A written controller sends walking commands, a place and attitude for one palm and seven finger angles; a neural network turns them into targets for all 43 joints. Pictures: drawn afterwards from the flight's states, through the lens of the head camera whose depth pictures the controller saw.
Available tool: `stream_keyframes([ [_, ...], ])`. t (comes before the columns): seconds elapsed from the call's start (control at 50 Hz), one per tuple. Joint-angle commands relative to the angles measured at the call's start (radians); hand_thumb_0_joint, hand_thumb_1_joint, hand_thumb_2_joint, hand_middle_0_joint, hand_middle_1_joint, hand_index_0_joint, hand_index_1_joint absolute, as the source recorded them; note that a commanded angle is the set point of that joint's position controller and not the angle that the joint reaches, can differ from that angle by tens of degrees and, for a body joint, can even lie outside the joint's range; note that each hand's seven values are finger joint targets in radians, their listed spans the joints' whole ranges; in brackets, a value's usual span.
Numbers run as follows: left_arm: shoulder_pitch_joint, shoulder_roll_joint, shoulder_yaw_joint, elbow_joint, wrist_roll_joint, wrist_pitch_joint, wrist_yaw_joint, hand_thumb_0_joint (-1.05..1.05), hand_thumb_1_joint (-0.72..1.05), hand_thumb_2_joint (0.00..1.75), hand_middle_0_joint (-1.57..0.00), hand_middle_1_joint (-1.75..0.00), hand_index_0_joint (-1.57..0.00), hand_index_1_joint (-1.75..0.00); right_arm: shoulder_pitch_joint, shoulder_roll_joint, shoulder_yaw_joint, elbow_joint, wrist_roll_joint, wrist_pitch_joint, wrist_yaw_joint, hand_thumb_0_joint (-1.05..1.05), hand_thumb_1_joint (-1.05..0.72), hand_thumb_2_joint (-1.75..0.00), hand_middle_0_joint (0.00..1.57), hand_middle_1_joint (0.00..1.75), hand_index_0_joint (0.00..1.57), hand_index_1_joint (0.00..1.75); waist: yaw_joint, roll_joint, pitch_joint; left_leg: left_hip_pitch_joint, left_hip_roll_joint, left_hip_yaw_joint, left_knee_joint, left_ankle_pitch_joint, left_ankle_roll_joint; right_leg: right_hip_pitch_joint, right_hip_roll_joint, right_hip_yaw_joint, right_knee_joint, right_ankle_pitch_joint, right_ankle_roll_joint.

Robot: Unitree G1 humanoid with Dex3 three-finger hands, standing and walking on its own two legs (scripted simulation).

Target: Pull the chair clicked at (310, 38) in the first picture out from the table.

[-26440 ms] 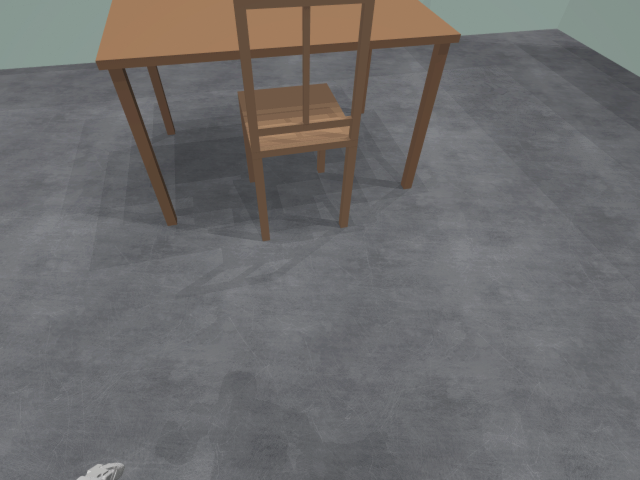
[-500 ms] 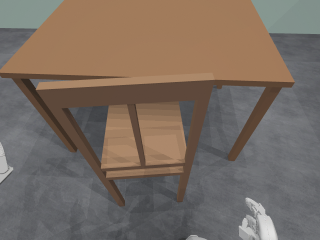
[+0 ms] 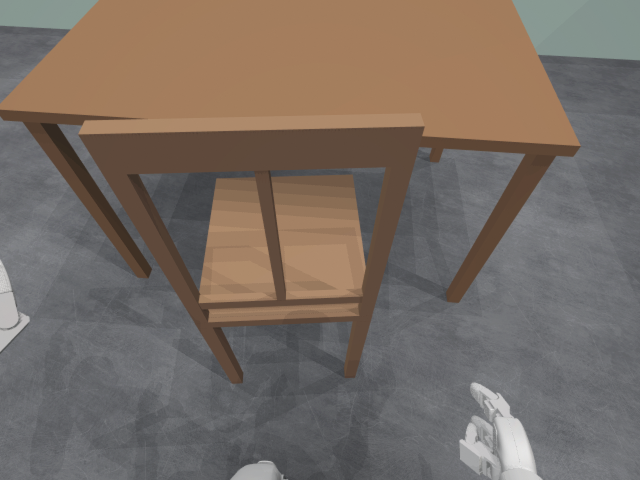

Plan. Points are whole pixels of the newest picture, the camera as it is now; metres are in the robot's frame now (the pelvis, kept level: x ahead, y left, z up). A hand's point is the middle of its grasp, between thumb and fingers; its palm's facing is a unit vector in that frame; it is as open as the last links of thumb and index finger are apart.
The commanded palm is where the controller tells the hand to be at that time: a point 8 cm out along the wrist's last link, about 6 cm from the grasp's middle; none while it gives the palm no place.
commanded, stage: step back with the hand held close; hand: left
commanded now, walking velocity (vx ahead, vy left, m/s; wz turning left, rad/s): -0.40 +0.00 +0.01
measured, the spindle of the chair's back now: (273, 244) +0.45 +0.12 -0.04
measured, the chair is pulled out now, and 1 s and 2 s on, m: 0.13 0.13 0.13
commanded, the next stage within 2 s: stop stepping back and stand still in 0.28 s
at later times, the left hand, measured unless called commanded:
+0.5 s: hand out of the picture +0.09 +0.24 +0.17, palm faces +0.35 -0.79 -0.51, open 7.4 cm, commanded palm +0.02 +0.28 +0.19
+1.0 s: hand out of the picture -0.02 +0.28 +0.15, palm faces +0.44 -0.80 -0.42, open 7.4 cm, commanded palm -0.07 +0.32 +0.19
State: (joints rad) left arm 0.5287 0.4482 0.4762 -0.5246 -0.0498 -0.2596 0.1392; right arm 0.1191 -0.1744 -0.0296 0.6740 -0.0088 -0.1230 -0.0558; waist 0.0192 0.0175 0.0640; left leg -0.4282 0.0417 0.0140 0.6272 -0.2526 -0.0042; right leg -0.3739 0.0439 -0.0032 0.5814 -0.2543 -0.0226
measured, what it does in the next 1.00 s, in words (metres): walks backwards: left foot, then right foot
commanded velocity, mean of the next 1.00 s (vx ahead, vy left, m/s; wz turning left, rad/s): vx -0.01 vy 0.00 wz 0.00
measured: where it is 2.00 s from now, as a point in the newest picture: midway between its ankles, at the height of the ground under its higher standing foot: outside the picture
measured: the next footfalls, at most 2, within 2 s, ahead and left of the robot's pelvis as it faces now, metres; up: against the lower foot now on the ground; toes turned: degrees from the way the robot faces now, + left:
left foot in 0.18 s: +0.01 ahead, +0.12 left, +0.00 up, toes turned +2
right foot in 0.42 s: -0.06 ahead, -0.14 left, +0.00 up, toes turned -2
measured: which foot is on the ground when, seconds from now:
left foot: up 0.00-0.16, down 0.18-0.44, up 0.46-0.62, down 0.64-1.00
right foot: down 0.00-0.18, up 0.20-0.40, down 0.42-0.96, up 0.98-1.00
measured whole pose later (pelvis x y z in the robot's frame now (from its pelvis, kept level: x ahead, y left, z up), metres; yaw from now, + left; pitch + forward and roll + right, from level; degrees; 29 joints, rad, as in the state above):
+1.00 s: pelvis -0.21 +0.02 -0.03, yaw -1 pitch -3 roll -2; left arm 0.54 0.44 0.46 -0.53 -0.02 -0.21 0.14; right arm 0.26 -0.20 -0.01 0.66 0.02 -0.07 -0.06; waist -0.02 -0.05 -0.01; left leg -0.37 -0.02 0.06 0.85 -0.46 0.09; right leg -0.45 0.01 -0.01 0.92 -0.42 -0.01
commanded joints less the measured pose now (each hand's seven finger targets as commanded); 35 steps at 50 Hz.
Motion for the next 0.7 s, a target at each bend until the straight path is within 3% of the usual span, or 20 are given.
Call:
stream_keyframes([
  [0.0,0.048,0.202,0.133,-0.171,-0.004,-0.053,0.021,0.00,0.90,0.90,-0.20,-0.30,-0.20,-0.30,-0.045,-0.123,-0.082,-0.157,0.015,-0.033,-0.012,0.00,-0.90,-0.90,0.20,0.30,0.20,0.30,-0.004,-0.218,-0.235,-0.024,-0.075,-0.053,0.337,-0.264,0.007,0.136,-0.387,0.343,-0.287,0.437,-0.130],
  [0.04,0.082,0.195,0.144,-0.141,0.010,-0.045,0.025,0.00,0.90,0.90,-0.20,-0.30,-0.20,-0.30,-0.065,-0.098,-0.050,-0.155,0.015,-0.009,-0.018,0.00,-0.90,-0.90,0.20,0.30,0.20,0.30,-0.020,-0.162,-0.253,-0.035,-0.039,-0.066,0.249,-0.264,0.001,0.182,-0.339,0.252,-0.187,0.604,-0.162],
  [0.1,0.100,0.184,0.131,-0.221,0.001,-0.060,0.034,0.00,0.90,0.90,-0.20,-0.30,-0.20,-0.30,-0.028,-0.101,-0.035,-0.168,0.015,0.016,-0.031,0.00,-0.90,-0.90,0.20,0.30,0.20,0.30,-0.045,-0.080,-0.280,0.098,-0.033,0.001,-0.165,-0.085,0.009,0.200,-0.240,0.136,-0.097,0.550,-0.056],
  [0.12,0.085,0.195,0.129,-0.264,-0.004,-0.074,0.035,0.00,0.90,0.90,-0.20,-0.30,-0.20,-0.30,-0.023,-0.124,-0.045,-0.165,0.015,0.012,-0.034,0.00,-0.90,-0.90,0.20,0.30,0.20,0.30,-0.044,0.002,-0.266,0.155,0.019,-0.028,-0.274,0.112,0.030,0.169,-0.186,0.095,-0.037,0.428,-0.016],
  [0.14,0.089,0.211,0.142,-0.274,-0.003,-0.079,0.035,0.00,0.90,0.90,-0.20,-0.30,-0.20,-0.30,-0.037,-0.143,-0.064,-0.167,0.017,0.004,-0.037,0.00,-0.90,-0.90,0.20,0.30,0.20,0.30,-0.035,0.144,-0.239,0.179,0.196,-0.200,-0.311,0.321,0.098,0.061,-0.092,0.032,0.080,0.139,0.032],
  [0.16,0.102,0.214,0.152,-0.289,-0.012,-0.080,0.031,0.00,0.90,0.90,-0.20,-0.30,-0.20,-0.30,-0.009,-0.137,-0.073,-0.171,0.019,-0.017,-0.029,0.00,-0.90,-0.90,0.20,0.30,0.20,0.30,-0.027,0.223,-0.251,0.233,0.288,-0.218,-0.285,0.514,0.146,-0.041,-0.035,0.029,0.232,-0.187,0.050],
  [0.18,0.116,0.213,0.153,-0.273,-0.020,-0.086,0.023,0.00,0.90,0.90,-0.20,-0.30,-0.20,-0.30,-0.012,-0.137,-0.071,-0.166,0.003,-0.047,-0.024,0.00,-0.90,-0.90,0.20,0.30,0.20,0.30,-0.034,0.260,-0.250,0.136,0.314,-0.241,-0.310,0.426,0.172,-0.048,-0.012,0.063,0.421,-0.303,0.033],
  [0.2,0.082,0.209,0.160,-0.304,-0.029,-0.078,0.025,0.00,0.90,0.90,-0.20,-0.30,-0.20,-0.30,-0.010,-0.137,-0.069,-0.157,-0.010,-0.065,-0.020,0.00,-0.90,-0.90,0.20,0.30,0.20,0.30,-0.035,0.269,-0.221,0.141,0.315,-0.220,-0.266,0.577,0.182,-0.090,-0.026,0.096,0.453,-0.287,0.031],
  [0.26,0.022,0.192,0.150,-0.293,-0.008,-0.070,0.027,0.00,0.90,0.90,-0.20,-0.30,-0.20,-0.30,0.001,-0.142,-0.077,-0.120,-0.008,-0.095,-0.006,0.00,-0.90,-0.90,0.20,0.30,0.20,0.30,-0.023,0.197,-0.211,0.247,0.261,-0.137,-0.184,0.690,0.143,-0.069,-0.052,0.067,0.278,-0.197,0.027],
  [0.38,0.073,0.173,0.123,-0.158,-0.008,-0.053,0.005,0.00,0.90,0.90,-0.20,-0.30,-0.20,-0.30,-0.019,-0.167,-0.062,-0.149,0.010,-0.093,0.009,0.00,-0.90,-0.90,0.20,0.30,0.20,0.30,-0.011,0.092,-0.158,0.012,0.173,-0.110,-0.077,-0.084,0.075,0.172,-0.103,0.005,-0.110,0.064,0.023],
  [0.4,0.061,0.177,0.110,-0.160,-0.009,-0.047,0.002,0.00,0.90,0.90,-0.20,-0.30,-0.20,-0.30,0.005,-0.158,-0.058,-0.162,0.023,-0.076,0.013,0.00,-0.90,-0.90,0.20,0.30,0.20,0.30,-0.028,-0.020,-0.155,0.006,0.082,-0.029,0.062,-0.247,0.038,0.118,-0.169,0.053,-0.183,0.057,-0.001],
  [0.42,0.028,0.196,0.097,-0.163,-0.008,-0.039,0.006,0.00,0.90,0.90,-0.20,-0.30,-0.20,-0.30,0.017,-0.140,-0.056,-0.182,0.027,-0.060,0.011,0.00,-0.90,-0.90,0.20,0.30,0.20,0.30,-0.053,-0.177,-0.154,-0.009,-0.025,0.046,0.288,-0.273,-0.001,0.044,-0.303,0.210,-0.267,0.087,-0.058],
  [0.44,0.043,0.181,0.079,-0.166,-0.027,-0.007,0.005,0.00,0.90,0.90,-0.20,-0.30,-0.20,-0.30,0.040,-0.157,-0.080,-0.185,0.042,-0.045,0.011,0.00,-0.90,-0.90,0.20,0.30,0.20,0.30,-0.040,-0.309,-0.230,0.011,-0.084,-0.004,0.474,-0.258,-0.008,0.035,-0.376,0.340,-0.313,0.064,-0.121],
  [0.46,0.069,0.201,0.109,-0.175,-0.020,0.012,0.015,0.00,0.90,0.90,-0.20,-0.30,-0.20,-0.30,0.027,-0.147,-0.077,-0.185,0.044,-0.028,0.006,0.00,-0.90,-0.90,0.20,0.30,0.20,0.30,-0.055,-0.281,-0.214,0.015,-0.053,-0.037,0.533,-0.175,-0.010,0.037,-0.362,0.290,-0.250,0.157,-0.138],
  [0.52,0.053,0.193,0.118,-0.210,-0.003,0.019,0.038,0.00,0.90,0.90,-0.20,-0.30,-0.20,-0.30,-0.028,-0.112,-0.042,-0.205,0.045,0.009,-0.018,0.00,-0.90,-0.90,0.20,0.30,0.20,0.30,-0.059,-0.140,-0.148,0.073,0.006,-0.054,0.403,-0.197,0.006,-0.086,-0.321,0.198,-0.204,-0.026,-0.108],
  [0.56,0.054,0.197,0.118,-0.236,0.015,0.021,0.049,0.00,0.90,0.90,-0.20,-0.30,-0.20,-0.30,0.003,-0.126,-0.036,-0.189,0.038,0.006,-0.031,0.00,-0.90,-0.90,0.20,0.30,0.20,0.30,-0.061,-0.102,-0.132,0.167,0.016,-0.044,0.076,-0.187,0.039,-0.096,-0.275,0.150,-0.147,-0.100,-0.061],
  [0.6,0.076,0.198,0.123,-0.260,0.018,0.005,0.055,0.00,0.90,0.90,-0.20,-0.30,-0.20,-0.30,0.041,-0.145,-0.034,-0.183,0.031,-0.026,-0.041,0.00,-0.90,-0.90,0.20,0.30,0.20,0.30,-0.056,0.054,-0.155,0.206,0.025,-0.018,-0.276,-0.083,0.058,0.018,-0.171,0.081,0.013,-0.064,-0.017],
  [0.64,0.068,0.193,0.124,-0.238,0.016,-0.012,0.053,0.00,0.90,0.90,-0.20,-0.30,-0.20,-0.30,0.053,-0.145,-0.047,-0.174,0.023,-0.052,-0.038,0.00,-0.90,-0.90,0.20,0.30,0.20,0.30,-0.058,0.322,-0.129,0.236,0.162,-0.160,-0.340,0.127,0.125,-0.086,-0.021,-0.035,0.274,-0.220,0.042],
  [0.66,0.011,0.215,0.119,-0.248,0.029,-0.014,0.052,0.00,0.90,0.90,-0.20,-0.30,-0.20,-0.30,0.012,-0.139,-0.030,-0.172,0.012,-0.052,-0.033,0.00,-0.90,-0.90,0.20,0.30,0.20,0.30,-0.066,0.438,-0.063,0.029,0.220,-0.295,-0.389,-0.030,0.181,-0.052,-0.041,0.007,0.432,-0.260,0.042],
  [0.68,-0.033,0.217,0.127,-0.238,0.046,-0.018,0.043,0.00,0.90,0.90,-0.20,-0.30,-0.20,-0.30,0.026,-0.135,-0.036,-0.155,0.008,-0.053,-0.019,0.00,-0.90,-0.90,0.20,0.30,0.20,0.30,-0.063,0.345,-0.026,-0.072,0.211,-0.272,-0.362,-0.026,0.208,-0.010,-0.050,0.041,0.493,-0.209,0.042],
])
